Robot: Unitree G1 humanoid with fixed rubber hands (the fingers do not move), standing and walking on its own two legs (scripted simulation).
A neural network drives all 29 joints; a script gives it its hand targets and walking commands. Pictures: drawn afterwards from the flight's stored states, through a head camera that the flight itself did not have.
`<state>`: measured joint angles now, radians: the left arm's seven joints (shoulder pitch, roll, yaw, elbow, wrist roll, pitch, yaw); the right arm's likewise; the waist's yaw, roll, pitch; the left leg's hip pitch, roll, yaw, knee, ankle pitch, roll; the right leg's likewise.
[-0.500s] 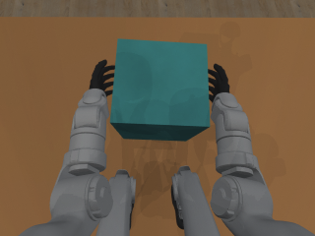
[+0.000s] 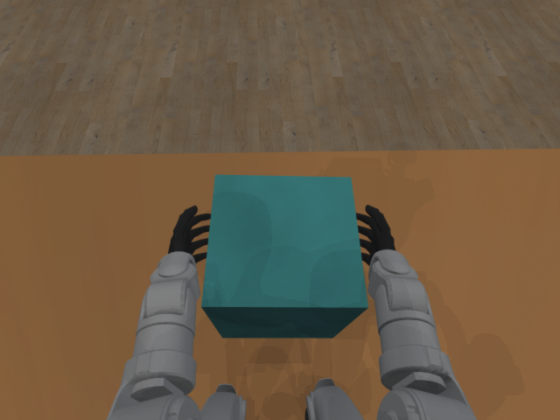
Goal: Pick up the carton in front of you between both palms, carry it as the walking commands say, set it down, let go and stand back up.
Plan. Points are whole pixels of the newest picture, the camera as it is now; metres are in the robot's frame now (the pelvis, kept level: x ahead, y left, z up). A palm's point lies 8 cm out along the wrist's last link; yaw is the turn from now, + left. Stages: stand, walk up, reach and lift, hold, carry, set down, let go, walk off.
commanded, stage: reach and lift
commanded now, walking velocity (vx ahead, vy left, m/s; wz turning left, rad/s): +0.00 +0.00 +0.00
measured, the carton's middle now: (280, 265) +0.38 -0.01 -0.09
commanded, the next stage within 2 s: hold in 1.42 s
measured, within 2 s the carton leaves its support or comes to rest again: neither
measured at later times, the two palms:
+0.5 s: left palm (148, 252) +0.32 +0.15 +0.10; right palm (410, 243) +0.32 -0.15 +0.10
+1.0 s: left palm (146, 246) +0.33 +0.15 +0.11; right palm (412, 237) +0.33 -0.15 +0.11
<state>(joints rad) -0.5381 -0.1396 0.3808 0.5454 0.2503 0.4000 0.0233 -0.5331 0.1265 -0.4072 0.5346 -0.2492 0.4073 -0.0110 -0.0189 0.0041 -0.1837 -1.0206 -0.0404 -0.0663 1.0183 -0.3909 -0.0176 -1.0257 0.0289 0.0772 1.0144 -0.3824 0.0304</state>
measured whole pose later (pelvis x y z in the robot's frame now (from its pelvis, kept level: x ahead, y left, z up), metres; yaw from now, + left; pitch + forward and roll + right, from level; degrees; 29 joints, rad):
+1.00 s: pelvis +0.03 +0.00 +0.08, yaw +0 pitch -4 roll +0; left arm -0.31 -0.16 0.27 0.33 0.30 0.64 -0.02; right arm -0.31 0.17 -0.29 0.34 -0.30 0.64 0.02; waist 0.00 0.00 0.03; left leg -0.13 -0.02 -0.08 0.42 -0.21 -0.01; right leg -0.14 0.01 0.08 0.42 -0.20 0.02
